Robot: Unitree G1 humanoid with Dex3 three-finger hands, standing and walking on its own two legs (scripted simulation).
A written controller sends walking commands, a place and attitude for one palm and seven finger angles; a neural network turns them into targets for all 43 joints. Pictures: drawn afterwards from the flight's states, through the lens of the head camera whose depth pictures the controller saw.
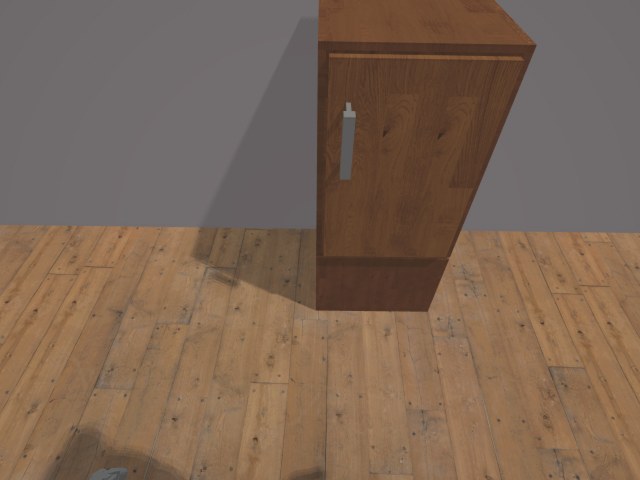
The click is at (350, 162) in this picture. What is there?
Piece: cupboard door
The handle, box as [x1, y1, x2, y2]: [340, 103, 355, 179]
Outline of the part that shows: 350,103 346,103 346,110 343,111 340,179 349,179 350,177 355,113 350,109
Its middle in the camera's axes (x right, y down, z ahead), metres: +0.05 -0.21 +0.84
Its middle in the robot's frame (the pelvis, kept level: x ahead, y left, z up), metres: +0.78 -0.02 +0.00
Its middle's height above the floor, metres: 0.77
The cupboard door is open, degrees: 0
